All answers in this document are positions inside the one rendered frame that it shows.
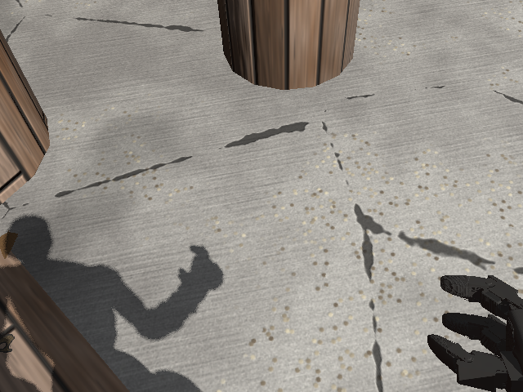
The robot right hand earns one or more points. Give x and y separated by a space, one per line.
478 369

